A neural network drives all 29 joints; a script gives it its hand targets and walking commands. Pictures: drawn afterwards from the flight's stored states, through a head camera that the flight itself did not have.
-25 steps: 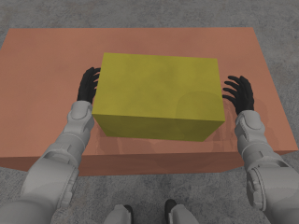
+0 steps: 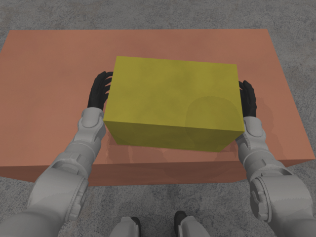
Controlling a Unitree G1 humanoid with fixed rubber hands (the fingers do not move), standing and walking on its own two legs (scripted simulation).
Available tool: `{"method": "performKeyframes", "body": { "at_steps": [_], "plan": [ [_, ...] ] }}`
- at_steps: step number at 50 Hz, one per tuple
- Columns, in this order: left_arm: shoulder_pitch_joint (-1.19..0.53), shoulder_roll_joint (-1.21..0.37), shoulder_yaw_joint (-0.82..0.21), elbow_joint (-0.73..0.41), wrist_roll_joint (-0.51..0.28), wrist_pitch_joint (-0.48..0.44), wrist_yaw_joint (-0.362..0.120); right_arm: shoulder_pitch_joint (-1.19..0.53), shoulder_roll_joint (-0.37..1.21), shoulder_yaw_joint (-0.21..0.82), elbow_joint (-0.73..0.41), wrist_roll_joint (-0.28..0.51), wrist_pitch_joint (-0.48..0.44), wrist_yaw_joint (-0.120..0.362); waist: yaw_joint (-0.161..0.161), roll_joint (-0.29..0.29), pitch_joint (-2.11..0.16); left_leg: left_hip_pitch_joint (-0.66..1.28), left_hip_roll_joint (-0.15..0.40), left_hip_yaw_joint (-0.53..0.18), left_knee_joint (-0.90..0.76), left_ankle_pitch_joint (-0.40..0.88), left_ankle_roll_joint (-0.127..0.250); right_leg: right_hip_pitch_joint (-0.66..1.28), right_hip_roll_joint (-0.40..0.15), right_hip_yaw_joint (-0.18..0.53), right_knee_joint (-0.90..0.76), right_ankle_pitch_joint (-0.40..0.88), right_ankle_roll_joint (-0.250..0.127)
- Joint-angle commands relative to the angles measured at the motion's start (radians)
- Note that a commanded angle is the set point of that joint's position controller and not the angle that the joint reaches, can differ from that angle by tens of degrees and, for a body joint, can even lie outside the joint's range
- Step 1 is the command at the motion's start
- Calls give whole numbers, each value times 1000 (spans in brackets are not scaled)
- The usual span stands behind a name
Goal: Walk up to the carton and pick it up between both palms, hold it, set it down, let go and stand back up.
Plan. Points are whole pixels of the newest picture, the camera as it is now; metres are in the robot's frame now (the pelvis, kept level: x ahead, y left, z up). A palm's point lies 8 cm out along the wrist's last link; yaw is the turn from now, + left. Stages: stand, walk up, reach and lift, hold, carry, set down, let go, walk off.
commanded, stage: reach and lift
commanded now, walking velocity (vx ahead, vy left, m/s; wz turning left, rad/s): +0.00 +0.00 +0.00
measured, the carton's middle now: (171, 107) +0.43 -0.03 -0.02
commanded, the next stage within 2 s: none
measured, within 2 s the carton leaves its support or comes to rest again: neither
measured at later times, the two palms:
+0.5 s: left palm (97, 104) +0.43 +0.16 +0.00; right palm (245, 111) +0.42 -0.23 -0.01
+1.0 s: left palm (97, 105) +0.43 +0.16 +0.00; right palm (245, 113) +0.41 -0.23 -0.01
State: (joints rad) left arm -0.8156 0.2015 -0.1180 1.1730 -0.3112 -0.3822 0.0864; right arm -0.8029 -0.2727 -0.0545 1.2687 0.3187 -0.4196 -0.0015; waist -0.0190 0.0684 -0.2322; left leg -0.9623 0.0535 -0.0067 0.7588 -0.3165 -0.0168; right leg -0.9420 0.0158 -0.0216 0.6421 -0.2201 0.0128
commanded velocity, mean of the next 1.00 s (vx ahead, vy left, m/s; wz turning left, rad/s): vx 0.00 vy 0.00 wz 0.00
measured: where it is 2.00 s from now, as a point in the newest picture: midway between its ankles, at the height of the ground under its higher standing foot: outside the picture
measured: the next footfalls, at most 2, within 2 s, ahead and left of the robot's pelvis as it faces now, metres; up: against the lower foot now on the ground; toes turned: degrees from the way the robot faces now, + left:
none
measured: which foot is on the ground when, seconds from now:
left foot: down 0.00-1.00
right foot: down 0.00-1.00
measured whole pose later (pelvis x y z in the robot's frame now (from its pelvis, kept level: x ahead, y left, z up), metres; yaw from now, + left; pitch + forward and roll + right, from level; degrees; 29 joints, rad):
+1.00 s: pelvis +0.00 -0.01 +0.00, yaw +0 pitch +30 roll -2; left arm -0.84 0.17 0.01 1.34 -0.19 -0.65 0.06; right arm -0.80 -0.22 -0.24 1.30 0.08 -0.59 -0.01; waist -0.02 0.07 -0.22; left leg -0.95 0.05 -0.01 0.74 -0.31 -0.02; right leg -0.94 0.02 -0.02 0.64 -0.22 0.01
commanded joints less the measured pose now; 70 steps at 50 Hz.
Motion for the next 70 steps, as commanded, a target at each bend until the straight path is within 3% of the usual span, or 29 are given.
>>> {"method": "performKeyframes", "body": {
  "at_steps": [1, 5, 7, 8, 13, 15, 16, 21, 23, 25, 28, 37, 38, 40, 44, 45, 47, 49, 50, 52, 53, 57, 62, 63, 64, 65, 66, 67, 70],
  "plan": [
    [-539, 28, 53, -122, 141, -68, -10, -488, -113, -62, -179, -105, -54, -10, -57, 48, -918, 621, -56, 12, 31, 590, -115, 243, 67, -59, 7, 363, -17],
    [-544, 20, 65, -147, 136, -75, -11, -496, -99, -77, -233, -126, -53, -14, -55, 20, -961, 589, -61, 21, 28, 595, -109, 299, 65, -60, 17, 424, -7],
    [-530, -47, 56, -188, 154, -87, -15, -501, -39, -57, -254, -116, -62, -6, -68, 41, -968, 629, -55, 2, 39, 636, -111, 280, 70, -53, 4, 441, -15],
    [-551, -49, 57, -107, 149, -85, -20, -526, -28, -48, -242, -133, -55, -5, -57, -5, -949, 609, -56, 10, 38, 602, -99, 280, 64, -53, 8, 423, -9],
    [-565, -58, 97, -76, 209, -101, -35, -550, 15, -70, -226, -166, -64, -2, -55, 36, -920, 604, -62, 14, 25, 612, -110, 319, 55, -47, 6, 432, -13],
    [-504, -133, 62, -91, 200, -118, -60, -517, 78, -26, -251, -182, -77, 11, -49, -16, -929, 568, -67, 21, 18, 618, -99, 372, 55, -57, 9, 494, -11],
    [-565, -175, 59, -67, 210, -133, -70, -555, 131, -52, -237, -214, -79, 22, -70, -22, -907, 575, -65, 16, 11, 602, -103, 365, 47, -59, 4, 464, 3],
    [-583, -380, 53, 60, 300, -165, -127, -569, 366, -50, -177, -337, -96, 87, -58, -11, -804, 546, -66, 21, -32, 510, -92, 405, 39, -69, -21, 427, -2],
    [-570, -520, 35, 116, 350, -191, -165, -548, 512, -49, -142, -418, -106, 125, -88, -7, -727, 546, -62, 17, -59, 478, -84, 399, 31, -82, -42, 412, 1],
    [-518, -551, 25, 131, 357, -206, -170, -509, 545, -27, -145, -436, -117, 140, -87, -5, -707, 562, -60, 8, -54, 500, -76, 418, 32, -84, -44, 449, -7],
    [-505, -549, 39, 158, 360, -223, -175, -470, 559, -39, -113, -468, -123, 143, -100, -12, -682, 538, -64, 11, -64, 458, -66, 457, 32, -84, -49, 440, 1],
    [-504, -553, -16, 155, 332, -274, -171, -453, 591, -2, -100, -485, -155, 135, -80, -13, -703, 486, -64, 15, -64, 466, -60, 486, 23, -71, -38, 492, 2],
    [-469, -580, -48, 107, 309, -277, -169, -430, 604, 39, -151, -459, -164, 124, -96, -27, -752, 511, -62, 4, -53, 541, -62, 532, 28, -65, -31, 599, 4],
    [-485, -595, -47, 128, 319, -289, -166, -462, 592, 50, -147, -445, -186, 129, -77, 2, -786, 526, -58, -4, -41, 584, -65, 491, 39, -78, -32, 592, 2],
    [-518, -601, -59, 91, 318, -320, -159, -460, 597, 55, -138, -465, -221, 124, -82, -9, -802, 552, -52, -2, -37, 619, -77, 481, 39, -77, -36, 614, 10],
    [-464, -607, -47, 101, 324, -321, -152, -468, 609, 68, -154, -468, -231, 126, -63, -24, -802, 554, -47, -4, -34, 642, -79, 482, 39, -71, -40, 639, 11],
    [-501, -613, -73, 64, 318, -328, -150, -457, 593, 68, -147, -461, -251, 123, -86, 8, -834, 578, -49, -7, -27, 667, -86, 484, 40, -89, -43, 645, 6],
    [-539, -632, -94, 42, 327, -350, -142, -460, 603, 77, -131, -477, -267, 128, -73, 30, -837, 594, -47, -3, -28, 668, -92, 442, 43, -88, -46, 617, 0],
    [-514, -641, -97, 41, 320, -352, -144, -456, 603, 89, -159, -478, -271, 125, -72, -6, -851, 589, -40, -9, -27, 685, -86, 449, 50, -90, -46, 632, 7],
    [-513, -640, -103, 38, 322, -363, -139, -437, 586, 73, -110, -488, -287, 124, -82, 11, -842, 626, -38, -16, -26, 716, -99, 448, 48, -94, -59, 636, 2],
    [-549, -619, -98, 60, 322, -367, -142, -446, 573, 48, -83, -506, -294, 124, -85, 34, -850, 628, -40, -5, -40, 673, -99, 413, 49, -92, -72, 582, -1],
    [-501, -621, -87, 74, 335, -374, -142, -441, 560, 52, -82, -530, -324, 130, -50, 6, -845, 598, -42, 8, -50, 649, -89, 430, 50, -97, -63, 586, -8],
    [-499, -607, -86, 55, 354, -391, -141, -391, 551, 40, -18, -544, -339, 130, -53, -1, -829, 620, -41, 3, -72, 609, -83, 398, 54, -95, -82, 533, -13],
    [-498, -595, -70, 74, 358, -388, -141, -440, 552, 52, -54, -530, -345, 133, -25, 3, -830, 619, -36, 3, -68, 621, -78, 401, 51, -89, -77, 536, -12],
    [-502, -590, -75, 75, 358, -393, -141, -430, 539, 32, -38, -540, -355, 128, -46, 14, -809, 635, -39, 1, -74, 603, -82, 381, 59, -101, -84, 512, -14],
    [-474, -598, -75, 63, 350, -390, -142, -408, 546, 61, -59, -525, -356, 130, -26, 3, -830, 618, -46, 9, -66, 612, -77, 395, 58, -93, -79, 520, -18],
    [-501, -597, -81, 54, 336, -396, -145, -430, 549, 64, -80, -538, -360, 133, -32, -20, -873, 602, -46, 10, -66, 606, -74, 418, 56, -95, -75, 548, -12],
    [-468, -610, -92, 59, 347, -401, -145, -400, 566, 80, -64, -529, -365, 129, -19, 11, -865, 605, -53, 19, -67, 624, -76, 420, 53, -88, -69, 562, -14],
    [-429, -618, -89, 85, 336, -386, -149, -374, 563, 53, -35, -549, -352, 127, -43, -12, -828, 588, -50, 16, -74, 620, -82, 425, 58, -93, -71, 579, -7]
  ]
}}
